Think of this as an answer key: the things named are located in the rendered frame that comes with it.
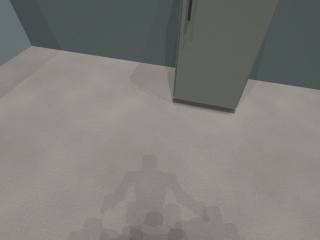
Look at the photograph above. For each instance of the fridge door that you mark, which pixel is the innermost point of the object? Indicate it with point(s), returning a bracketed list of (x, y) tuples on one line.
[(217, 48)]

